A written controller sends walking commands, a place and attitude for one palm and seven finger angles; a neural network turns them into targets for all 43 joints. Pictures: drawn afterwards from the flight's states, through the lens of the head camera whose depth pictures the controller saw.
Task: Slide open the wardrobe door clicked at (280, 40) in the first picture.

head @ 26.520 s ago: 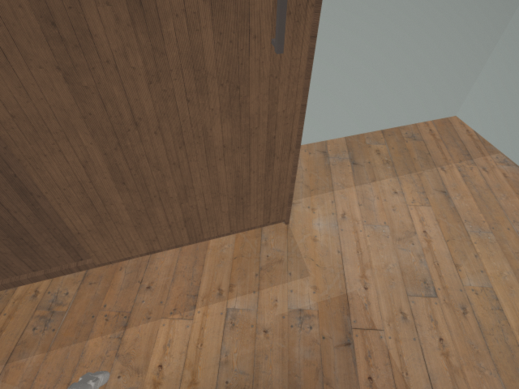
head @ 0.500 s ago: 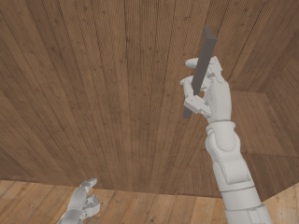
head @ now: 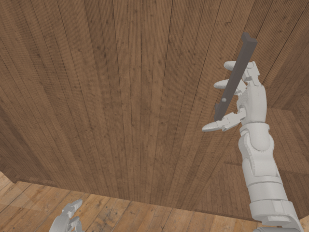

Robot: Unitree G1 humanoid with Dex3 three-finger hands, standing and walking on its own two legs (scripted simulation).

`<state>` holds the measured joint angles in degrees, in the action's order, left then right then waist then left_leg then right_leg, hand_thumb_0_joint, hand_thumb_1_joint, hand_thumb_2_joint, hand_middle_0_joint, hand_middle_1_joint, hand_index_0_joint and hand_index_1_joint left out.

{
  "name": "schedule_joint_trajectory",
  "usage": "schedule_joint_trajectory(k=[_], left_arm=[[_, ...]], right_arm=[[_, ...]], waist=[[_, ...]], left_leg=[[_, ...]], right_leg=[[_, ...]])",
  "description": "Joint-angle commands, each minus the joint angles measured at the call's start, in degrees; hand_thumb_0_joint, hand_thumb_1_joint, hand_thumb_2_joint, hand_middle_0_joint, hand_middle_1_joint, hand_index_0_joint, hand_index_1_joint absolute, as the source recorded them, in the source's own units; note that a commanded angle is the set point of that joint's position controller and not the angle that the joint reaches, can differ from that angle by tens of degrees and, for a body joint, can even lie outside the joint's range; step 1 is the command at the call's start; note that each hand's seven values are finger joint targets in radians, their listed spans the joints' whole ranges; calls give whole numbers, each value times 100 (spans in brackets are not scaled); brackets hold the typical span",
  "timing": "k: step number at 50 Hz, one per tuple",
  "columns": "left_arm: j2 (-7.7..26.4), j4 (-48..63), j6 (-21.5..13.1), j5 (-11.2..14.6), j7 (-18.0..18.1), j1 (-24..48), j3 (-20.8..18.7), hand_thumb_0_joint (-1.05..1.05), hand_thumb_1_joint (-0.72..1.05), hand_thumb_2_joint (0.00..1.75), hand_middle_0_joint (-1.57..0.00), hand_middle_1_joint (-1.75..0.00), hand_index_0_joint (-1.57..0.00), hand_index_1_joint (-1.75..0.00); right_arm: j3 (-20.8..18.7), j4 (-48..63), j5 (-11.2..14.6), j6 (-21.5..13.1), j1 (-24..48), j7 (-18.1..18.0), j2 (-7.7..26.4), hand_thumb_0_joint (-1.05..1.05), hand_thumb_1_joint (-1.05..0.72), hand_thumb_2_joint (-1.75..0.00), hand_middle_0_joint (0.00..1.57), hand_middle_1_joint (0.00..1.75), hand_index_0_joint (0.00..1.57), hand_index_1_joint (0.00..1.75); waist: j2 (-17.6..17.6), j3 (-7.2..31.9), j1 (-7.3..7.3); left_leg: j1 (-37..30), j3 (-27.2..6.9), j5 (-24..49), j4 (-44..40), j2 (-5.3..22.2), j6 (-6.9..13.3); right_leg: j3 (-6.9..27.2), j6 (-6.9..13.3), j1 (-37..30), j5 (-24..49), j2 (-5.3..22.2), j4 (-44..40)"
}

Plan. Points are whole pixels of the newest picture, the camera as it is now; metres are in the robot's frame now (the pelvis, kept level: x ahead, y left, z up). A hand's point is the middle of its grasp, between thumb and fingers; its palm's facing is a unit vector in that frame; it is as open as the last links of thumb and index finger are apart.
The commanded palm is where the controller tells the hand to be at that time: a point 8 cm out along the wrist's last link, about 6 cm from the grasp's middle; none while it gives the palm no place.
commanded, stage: loosen the grip on the handle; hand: right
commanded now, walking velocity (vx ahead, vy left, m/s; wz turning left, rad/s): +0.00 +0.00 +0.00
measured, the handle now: (230, 82) +0.41 -0.14 +0.23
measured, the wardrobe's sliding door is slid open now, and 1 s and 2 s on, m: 0.52 0.52 0.52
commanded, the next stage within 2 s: slip the hand off the handle in 0.08 s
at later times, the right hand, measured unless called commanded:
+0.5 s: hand (227, 102) +0.36 -0.13 +0.21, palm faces -0.10 +0.98 -0.16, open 15.2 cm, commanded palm +0.33 -0.21 +0.21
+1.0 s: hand (266, 115) +0.32 -0.20 +0.22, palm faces +0.14 +0.98 -0.17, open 14.9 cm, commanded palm +0.28 -0.24 +0.21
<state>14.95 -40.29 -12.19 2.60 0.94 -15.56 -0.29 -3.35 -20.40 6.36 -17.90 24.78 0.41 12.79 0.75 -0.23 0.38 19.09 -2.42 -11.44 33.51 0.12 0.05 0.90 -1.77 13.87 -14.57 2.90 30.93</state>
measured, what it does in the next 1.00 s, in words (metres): stands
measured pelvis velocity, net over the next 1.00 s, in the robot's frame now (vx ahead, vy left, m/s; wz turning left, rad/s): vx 0.05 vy -0.01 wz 0.02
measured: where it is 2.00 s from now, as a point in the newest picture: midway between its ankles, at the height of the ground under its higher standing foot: outside the picture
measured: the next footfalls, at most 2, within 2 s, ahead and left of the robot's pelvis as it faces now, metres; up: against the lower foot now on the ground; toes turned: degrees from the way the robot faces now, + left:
none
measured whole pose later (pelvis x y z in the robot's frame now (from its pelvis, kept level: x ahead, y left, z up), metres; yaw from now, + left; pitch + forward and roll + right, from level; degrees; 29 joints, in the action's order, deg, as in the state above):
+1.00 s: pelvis +0.05 -0.01 +0.00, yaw +1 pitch -1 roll -1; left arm 14.4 -35.4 -7.2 1.6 1.0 -15.7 -0.3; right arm -16.6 10.4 12.2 -12.7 -3.5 6.5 16.2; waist 2.6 3.0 0.1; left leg 17.7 -3.5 -15.7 34.6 -0.7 -0.4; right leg -0.1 -3.2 12.1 -18.8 3.7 32.2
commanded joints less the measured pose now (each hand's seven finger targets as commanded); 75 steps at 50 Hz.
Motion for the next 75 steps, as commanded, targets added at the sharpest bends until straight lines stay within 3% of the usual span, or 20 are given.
schedule_joint_trajectory(k=[1, 4, 8, 9, 12, 16, 20, 24, 25, 29, 40, 44, 47, 50, 54, 58, 61, 64, 67, 75], left_arm=[[408, 1082, -548, -24, 50, 1050, -118, 0, 90, 90, -20, -30, -20, -30], [468, 1023, -595, -70, 80, 1060, -145, 0, 90, 90, -20, -30, -20, -30], [430, 1048, -641, -108, 60, 942, -120, 0, 90, 90, -20, -30, -20, -30], [490, 916, -588, -128, 89, 830, -135, 0, 90, 90, -20, -30, -20, -30], [466, 1032, -500, -147, 65, 792, -126, 0, 90, 90, -20, -30, -20, -30], [403, 1098, -341, -135, 78, 799, -94, 0, 90, 90, -20, -30, -20, -30], [356, 1203, -209, -133, 76, 869, -40, 0, 90, 90, -20, -30, -20, -30], [357, 1278, -57, -133, 78, 942, -45, 0, 90, 90, -20, -30, -20, -30], [308, 1325, -29, -131, 52, 935, -11, 0, 90, 90, -20, -30, -20, -30], [334, 1350, 119, -110, 84, 1006, -31, 0, 90, 90, -20, -30, -20, -30], [337, 1433, 322, -79, 96, 1044, -60, 0, 90, 90, -20, -30, -20, -30], [366, 1549, 254, -104, 39, 1078, -117, 0, 90, 90, -20, -30, -20, -30], [402, 1579, 100, -129, -11, 986, -127, 0, 90, 90, -20, -30, -20, -30], [440, 1511, -135, -93, 96, 941, -109, 0, 90, 90, -20, -30, -20, -30], [492, 1370, -452, -50, 306, 951, -72, 0, 90, 90, -20, -30, -20, -30], [468, 1345, -604, -47, 353, 1053, -31, 0, 90, 90, -20, -30, -20, -30], [397, 1423, -601, -72, 255, 1121, 59, 0, 90, 90, -20, -30, -20, -30], [433, 1523, -574, -131, 159, 1163, 61, 0, 90, 90, -20, -30, -20, -30], [341, 1637, -533, -125, 52, 1191, 126, 0, 90, 90, -20, -30, -20, -30], [373, 1822, -472, -143, -34, 1181, 149, 0, 90, 90, -20, -30, -20, -30]], right_arm=[[-204, 1948, 127, -483, 2336, 81, 687, 0, 55, -20, 25, 115, 25, 115], [-531, 2173, 147, -406, 1936, 10, 924, 0, 55, -20, 25, 115, 25, 115], [-304, 2645, 119, -306, 1599, 24, 638, 0, 55, -20, 25, 115, 25, 115], [-530, 2152, 75, -229, 1430, -20, 795, 0, 55, -20, 25, 115, 25, 115], [-753, 2497, 111, -154, 1055, 16, 908, 0, 55, -20, 25, 115, 25, 115], [-836, 2725, 193, 28, 878, 86, 847, 0, 55, -20, 25, 115, 25, 115], [-916, 2954, 290, 189, 581, 105, 769, 0, 55, -20, 25, 115, 25, 115], [-1334, 3151, 357, 316, 100, 67, 1040, 0, 55, -20, 25, 115, 25, 115], [-1145, 3249, 380, 331, 102, 80, 831, 0, 55, -20, 25, 115, 25, 115], [-1487, 3336, 421, 432, -113, 34, 1127, 0, 55, -20, 25, 115, 25, 115], [-2067, 3607, 629, 395, -802, 71, 1489, 0, 55, -20, 25, 115, 25, 115], [-2327, 4112, 680, 230, -1728, 192, 1610, 0, 55, -20, 25, 115, 25, 115], [-1915, 4483, 605, 80, -2068, 542, 1424, 0, 55, -20, 25, 115, 25, 115], [-1247, 4681, 740, 7, -1483, 1031, 1117, 0, 55, -20, 25, 115, 25, 115], [-823, 4748, 965, 20, -1194, 1405, 933, 0, 55, -20, 25, 115, 25, 115], [-800, 4771, 871, 104, -1336, 1244, 974, 0, 55, -20, 25, 115, 25, 115], [-717, 4940, 745, 162, -1794, 1055, 815, 0, 55, -20, 25, 115, 25, 115], [-1137, 5251, 734, 223, -2359, 919, 1102, 0, 55, -20, 25, 115, 25, 115], [-690, 5736, 718, 337, -2682, 930, 680, 0, 55, -20, 25, 115, 25, 115], [-604, 6656, 620, 562, -3723, 879, 720, 0, 55, -20, 25, 115, 25, 115]], waist=[[-435, 1318, -161], [-543, 1296, -230], [-504, 1396, -211], [-661, 1213, -165], [-717, 1470, -283], [-498, 1541, -304], [-450, 1457, -354], [-420, 1469, -462], [-407, 1477, -424], [-406, 1338, -446], [-513, 1437, -507], [-518, 1675, -616], [-320, 1526, -456], [-52, 983, -156], [-56, 522, -39], [-182, 607, -207], [-58, 663, -325], [-29, 940, -514], [25, 762, -439], [30, 553, -398]], left_leg=[[-674, -121, -1769, -1094, 142, 0], [-736, -84, -1498, -1069, 156, -23], [-785, 94, -645, -861, 87, -26], [-704, 137, -502, -823, 63, -34], [-943, 203, 190, -643, 55, -43], [-967, 327, 633, -483, 7, -8], [-983, 426, 907, -373, -10, 16], [-1090, 451, 1042, -314, -27, 34], [-1092, 477, 1138, -283, -26, 34], [-1074, 454, 1020, -331, -51, 34], [-1387, 352, 1406, -320, -60, 19], [-1606, 318, 1622, -248, -25, -12], [-1339, 296, 1608, -280, -4, -78], [-696, 241, 753, -594, -14, -115], [-171, 178, -707, -998, 28, -119], [-189, 271, -1309, -870, 69, -88], [-332, 443, -873, -575, 23, -35], [-596, 503, -449, -395, -5, -4], [-513, 568, -109, -283, -24, -2], [-341, 624, -138, -176, -19, -13]], right_leg=[[-472, 249, 304, -835, -360, -502], [-462, 273, 294, -591, -340, -477], [-481, 277, 106, -52, -337, -432], [-466, 271, 199, 8, -323, -415], [-508, 273, 165, 389, -352, -341], [-492, 231, 0, 707, -323, -313], [-454, 203, -33, 961, -298, -305], [-454, 175, 0, 1091, -278, -289], [-452, 170, -22, 1164, -278, -289], [-493, 163, 58, 1048, -267, -270], [-576, 187, 186, 1194, -274, -226], [-608, 208, 212, 1248, -280, -190], [-639, 237, 199, 1119, -294, -114], [-562, 270, 52, 534, -311, -58], [-378, 285, -62, -286, -347, -67], [-208, 277, 82, -676, -379, -172], [-155, 255, 119, -455, -357, -254], [-135, 225, 121, -96, -324, -246], [-157, 210, 114, 143, -278, -201], [-121, 233, 263, 121, -258, -30]])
